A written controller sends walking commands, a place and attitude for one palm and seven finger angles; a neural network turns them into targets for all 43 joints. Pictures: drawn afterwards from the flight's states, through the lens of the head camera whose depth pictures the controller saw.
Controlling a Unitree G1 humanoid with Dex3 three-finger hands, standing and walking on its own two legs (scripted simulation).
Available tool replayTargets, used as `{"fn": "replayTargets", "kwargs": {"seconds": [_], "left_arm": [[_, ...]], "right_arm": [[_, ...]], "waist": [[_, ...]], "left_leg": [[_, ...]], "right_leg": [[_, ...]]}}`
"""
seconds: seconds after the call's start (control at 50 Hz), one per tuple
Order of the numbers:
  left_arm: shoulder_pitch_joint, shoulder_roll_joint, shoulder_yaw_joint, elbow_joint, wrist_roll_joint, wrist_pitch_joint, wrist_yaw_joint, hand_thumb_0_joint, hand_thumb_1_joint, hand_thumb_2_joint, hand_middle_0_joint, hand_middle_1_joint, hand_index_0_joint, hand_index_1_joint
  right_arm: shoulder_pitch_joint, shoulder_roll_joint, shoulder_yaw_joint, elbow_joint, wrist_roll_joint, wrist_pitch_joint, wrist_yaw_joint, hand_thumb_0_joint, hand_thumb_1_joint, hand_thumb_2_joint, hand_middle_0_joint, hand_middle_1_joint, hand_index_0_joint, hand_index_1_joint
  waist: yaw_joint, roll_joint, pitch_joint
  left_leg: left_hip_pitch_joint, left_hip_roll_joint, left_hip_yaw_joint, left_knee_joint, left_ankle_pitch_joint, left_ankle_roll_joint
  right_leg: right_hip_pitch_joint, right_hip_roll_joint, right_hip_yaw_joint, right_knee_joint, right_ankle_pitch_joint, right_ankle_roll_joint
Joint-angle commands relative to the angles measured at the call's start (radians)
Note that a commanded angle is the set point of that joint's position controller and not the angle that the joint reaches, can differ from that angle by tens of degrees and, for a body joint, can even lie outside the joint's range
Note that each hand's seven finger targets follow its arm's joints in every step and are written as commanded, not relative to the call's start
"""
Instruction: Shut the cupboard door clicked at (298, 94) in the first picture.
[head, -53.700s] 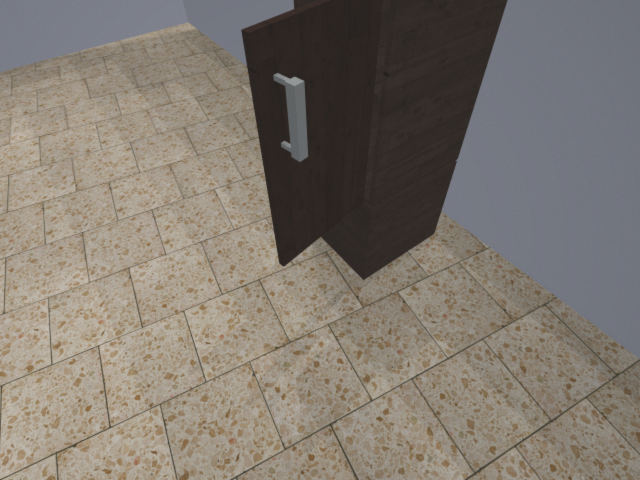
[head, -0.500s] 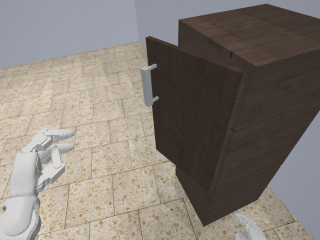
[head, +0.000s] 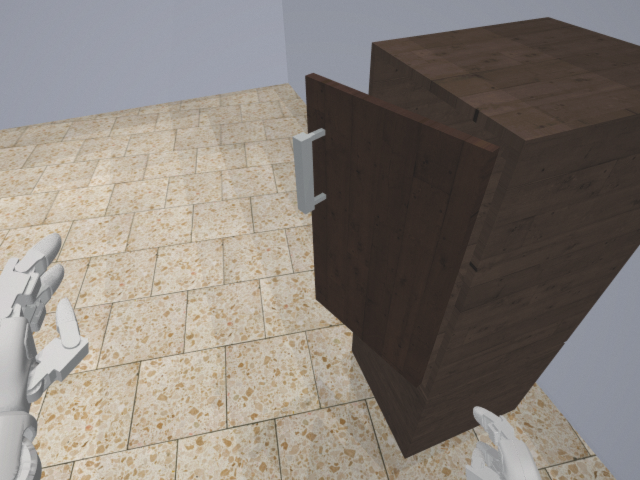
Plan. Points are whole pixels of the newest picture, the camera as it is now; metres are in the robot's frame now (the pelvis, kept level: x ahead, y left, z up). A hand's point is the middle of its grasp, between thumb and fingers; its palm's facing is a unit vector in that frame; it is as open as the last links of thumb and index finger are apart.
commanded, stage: draw the hand back to the body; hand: left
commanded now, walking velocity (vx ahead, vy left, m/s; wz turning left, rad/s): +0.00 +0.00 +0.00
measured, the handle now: (312, 171) +0.61 +0.10 +0.09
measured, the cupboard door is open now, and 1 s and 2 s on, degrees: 21 21 21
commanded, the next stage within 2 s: step back with the hand held close in 0.02 s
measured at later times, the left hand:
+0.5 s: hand (80, 337) +0.19 +0.27 +0.15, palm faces +0.33 -0.80 -0.51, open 7.4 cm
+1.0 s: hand (8, 420) +0.11 +0.28 +0.16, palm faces +0.41 -0.77 -0.48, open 7.4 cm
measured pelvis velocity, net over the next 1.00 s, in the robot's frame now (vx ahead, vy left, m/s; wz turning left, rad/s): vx -0.09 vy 0.02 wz -0.01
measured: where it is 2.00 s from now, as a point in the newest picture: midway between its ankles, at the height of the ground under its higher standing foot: outside the picture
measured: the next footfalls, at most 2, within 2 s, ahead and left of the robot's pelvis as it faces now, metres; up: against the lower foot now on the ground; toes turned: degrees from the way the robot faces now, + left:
left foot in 1.56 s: -0.12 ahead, +0.13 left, +0.00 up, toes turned +0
right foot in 1.80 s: -0.25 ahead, -0.09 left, +0.00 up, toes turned -2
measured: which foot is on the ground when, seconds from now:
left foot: down 0.00-1.00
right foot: down 0.00-1.00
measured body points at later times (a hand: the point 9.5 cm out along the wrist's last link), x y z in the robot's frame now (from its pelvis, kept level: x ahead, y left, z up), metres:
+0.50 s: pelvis -0.01 +0.02 -0.01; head +0.00 +0.02 +0.44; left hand +0.17 +0.31 +0.18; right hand +0.15 -0.24 -0.09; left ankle -0.02 +0.06 -0.74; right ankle +0.00 -0.10 -0.74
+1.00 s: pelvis -0.09 +0.02 -0.02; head -0.08 +0.04 +0.43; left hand +0.08 +0.32 +0.19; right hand +0.08 -0.24 -0.08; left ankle -0.02 +0.06 -0.74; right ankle -0.03 -0.11 -0.74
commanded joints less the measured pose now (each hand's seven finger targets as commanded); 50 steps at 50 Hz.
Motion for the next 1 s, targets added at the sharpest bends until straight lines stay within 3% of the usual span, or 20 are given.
{"fn": "replayTargets", "kwargs": {"seconds": [0.0,0.08,0.12,0.14,0.16,0.18,0.2,0.24,0.28,0.4,0.5,0.54,0.58,0.64,0.68,0.74,0.82,0.88,0.94,0.98], "left_arm": [[-0.092,0.200,0.132,-0.215,-0.005,-0.069,0.021,0.000,0.900,0.900,-0.200,-0.300,-0.200,-0.300],[-0.073,0.194,0.134,-0.160,-0.011,-0.065,0.011,0.000,0.900,0.900,-0.200,-0.300,-0.200,-0.300],[-0.089,0.194,0.132,-0.173,-0.010,-0.068,0.009,0.000,0.900,0.900,-0.200,-0.300,-0.200,-0.300],[-0.228,0.338,0.269,-0.259,-0.001,-0.117,0.019,0.000,0.900,0.900,-0.200,-0.300,-0.200,-0.300],[-0.111,0.258,0.213,-0.175,-0.008,-0.126,0.013,0.000,0.900,0.900,-0.200,-0.300,-0.200,-0.300],[-0.099,0.267,0.214,-0.200,-0.002,-0.132,0.012,0.000,0.900,0.900,-0.200,-0.300,-0.200,-0.300],[-0.046,0.223,0.175,-0.170,-0.002,-0.131,0.008,0.000,0.900,0.900,-0.200,-0.300,-0.200,-0.300],[-0.012,0.213,0.157,-0.195,0.002,-0.139,0.010,0.000,0.900,0.900,-0.200,-0.300,-0.200,-0.300],[0.015,0.227,0.167,-0.235,0.003,-0.145,0.016,0.000,0.900,0.900,-0.200,-0.300,-0.200,-0.300],[0.073,0.301,0.254,-0.335,0.001,-0.151,0.032,0.000,0.900,0.900,-0.200,-0.300,-0.200,-0.300],[0.101,0.283,0.259,-0.332,-0.001,-0.150,0.024,0.000,0.900,0.900,-0.200,-0.300,-0.200,-0.300],[0.088,0.266,0.249,-0.310,0.004,-0.153,0.021,0.000,0.900,0.900,-0.200,-0.300,-0.200,-0.300],[0.083,0.274,0.266,-0.280,0.013,-0.156,0.021,0.000,0.900,0.900,-0.200,-0.300,-0.200,-0.300],[0.060,0.238,0.231,-0.244,0.020,-0.159,0.022,0.000,0.900,0.900,-0.200,-0.300,-0.200,-0.300],[0.016,0.256,0.238,-0.258,0.033,-0.169,0.020,0.000,0.900,0.900,-0.200,-0.300,-0.200,-0.300],[0.000,0.252,0.220,-0.300,0.028,-0.181,0.026,0.000,0.900,0.900,-0.200,-0.300,-0.200,-0.300],[0.021,0.294,0.251,-0.404,0.029,-0.206,0.041,0.000,0.900,0.900,-0.200,-0.300,-0.200,-0.300],[0.041,0.327,0.298,-0.426,0.038,-0.225,0.055,0.000,0.900,0.900,-0.200,-0.300,-0.200,-0.300],[0.035,0.285,0.289,-0.377,0.047,-0.240,0.056,0.000,0.900,0.900,-0.200,-0.300,-0.200,-0.300],[0.024,0.289,0.305,-0.313,0.051,-0.243,0.049,0.000,0.900,0.900,-0.200,-0.300,-0.200,-0.300]], "right_arm": [[-0.135,-0.105,-0.041,-0.154,0.000,-0.054,-0.002,0.000,-0.900,-0.900,0.200,0.300,0.200,0.300],[-0.133,-0.111,-0.048,-0.155,0.002,-0.042,-0.001,0.000,-0.900,-0.900,0.200,0.300,0.200,0.300],[-0.132,-0.113,-0.051,-0.158,0.003,-0.038,0.001,0.000,-0.900,-0.900,0.200,0.300,0.200,0.300],[-0.129,-0.140,-0.063,-0.196,0.014,-0.026,0.000,0.000,-0.900,-0.900,0.200,0.300,0.200,0.300],[-0.110,-0.127,-0.066,-0.176,0.008,-0.019,-0.004,0.000,-0.900,-0.900,0.200,0.300,0.200,0.300],[-0.121,-0.127,-0.068,-0.178,0.005,-0.013,0.000,0.000,-0.900,-0.900,0.200,0.300,0.200,0.300],[-0.112,-0.129,-0.071,-0.177,0.003,-0.004,0.001,0.000,-0.900,-0.900,0.200,0.300,0.200,0.300],[-0.105,-0.138,-0.080,-0.183,0.003,0.010,0.003,0.000,-0.900,-0.900,0.200,0.300,0.200,0.300],[-0.110,-0.142,-0.083,-0.189,0.004,0.019,-0.001,0.000,-0.900,-0.900,0.200,0.300,0.200,0.300],[-0.104,-0.142,-0.095,-0.238,0.009,0.054,-0.020,0.000,-0.900,-0.900,0.200,0.300,0.200,0.300],[-0.088,-0.145,-0.102,-0.254,-0.003,0.055,-0.020,0.000,-0.900,-0.900,0.200,0.300,0.200,0.300],[-0.079,-0.150,-0.104,-0.252,-0.010,0.048,-0.018,0.000,-0.900,-0.900,0.200,0.300,0.200,0.300],[-0.084,-0.157,-0.107,-0.247,-0.016,0.039,-0.019,0.000,-0.900,-0.900,0.200,0.300,0.200,0.300],[-0.072,-0.160,-0.102,-0.247,-0.005,0.037,-0.021,0.000,-0.900,-0.900,0.200,0.300,0.200,0.300],[-0.083,-0.170,-0.102,-0.247,-0.007,0.037,-0.024,0.000,-0.900,-0.900,0.200,0.300,0.200,0.300],[-0.071,-0.151,-0.099,-0.250,0.004,0.034,-0.021,0.000,-0.900,-0.900,0.200,0.300,0.200,0.300],[-0.082,-0.139,-0.091,-0.258,0.001,0.027,-0.020,0.000,-0.900,-0.900,0.200,0.300,0.200,0.300],[-0.085,-0.154,-0.090,-0.254,-0.007,0.013,-0.026,0.000,-0.900,-0.900,0.200,0.300,0.200,0.300],[-0.083,-0.160,-0.088,-0.244,-0.011,-0.002,-0.034,0.000,-0.900,-0.900,0.200,0.300,0.200,0.300],[-0.082,-0.157,-0.095,-0.228,-0.019,-0.012,-0.038,0.000,-0.900,-0.900,0.200,0.300,0.200,0.300]], "waist": [[-0.008,0.020,-0.019],[-0.009,-0.041,0.010],[-0.011,-0.026,-0.015],[-0.041,0.001,0.015],[-0.047,-0.057,-0.008],[-0.043,-0.066,-0.025],[-0.052,-0.083,-0.048],[-0.057,-0.050,-0.096],[-0.058,-0.008,-0.130],[-0.053,0.000,-0.218],[-0.051,0.057,-0.172],[-0.054,0.057,-0.124],[-0.049,0.047,-0.091],[-0.064,-0.031,-0.024],[-0.066,-0.030,-0.023],[-0.071,-0.083,-0.118],[-0.074,-0.082,-0.141],[-0.075,0.022,-0.115],[-0.071,0.123,-0.071],[-0.063,0.132,-0.054]], "left_leg": [[-0.081,0.078,-0.080,-0.088,0.247,-0.078],[-0.083,0.082,-0.074,-0.094,0.215,-0.068],[-0.077,0.081,-0.072,-0.091,0.218,-0.067],[-0.173,0.107,-0.100,-0.054,0.095,-0.028],[-0.160,0.100,-0.110,-0.017,0.077,-0.027],[-0.148,0.098,-0.113,0.005,0.097,-0.029],[-0.137,0.099,-0.109,0.026,0.114,-0.034],[-0.130,0.107,-0.103,0.042,0.146,-0.038],[-0.135,0.120,-0.110,0.036,0.205,-0.040],[-0.186,0.172,-0.141,0.032,0.522,-0.066],[-0.196,0.246,-0.178,-0.027,0.656,-0.058],[-0.264,0.277,-0.188,-0.066,0.547,-0.031],[-0.392,0.293,-0.207,-0.109,0.317,0.006],[-0.512,0.273,-0.204,-0.099,0.061,0.034],[-0.586,0.234,-0.205,-0.086,-0.104,0.034],[-0.484,0.167,-0.166,0.020,-0.082,0.015],[-0.427,0.141,-0.173,0.067,-0.202,0.009],[-0.506,0.166,-0.216,-0.009,-0.302,0.023],[-0.704,0.252,-0.301,-0.168,-0.434,0.055],[-0.779,0.305,-0.328,-0.216,-0.423,0.069]], "right_leg": [[0.048,-0.037,0.062,-0.046,0.135,-0.007],[0.023,-0.036,0.061,-0.061,0.104,-0.004],[0.031,-0.039,0.064,-0.054,0.108,-0.003],[-0.022,-0.094,0.197,-0.080,0.144,-0.008],[-0.044,-0.137,0.220,-0.090,0.129,-0.024],[-0.048,-0.158,0.239,-0.088,0.167,-0.035],[-0.065,-0.175,0.245,-0.076,0.179,-0.041],[-0.075,-0.185,0.236,-0.042,0.203,-0.041],[-0.067,-0.178,0.217,0.004,0.256,-0.035],[0.007,-0.115,0.150,0.187,0.419,-0.003],[-0.070,-0.051,0.095,0.288,0.111,0.031],[-0.065,-0.038,0.091,0.321,0.002,0.037],[-0.003,-0.036,0.102,0.336,-0.009,0.039],[0.023,-0.049,0.132,0.293,0.080,0.037],[0.064,-0.066,0.185,0.269,0.189,0.027],[0.008,-0.122,0.260,0.214,0.238,0.004],[-0.105,-0.161,0.318,0.116,-0.015,-0.022],[-0.086,-0.108,0.263,0.146,-0.093,-0.003],[0.061,-0.012,0.161,0.331,0.003,0.031],[0.127,0.014,0.122,0.414,0.040,0.046]]}}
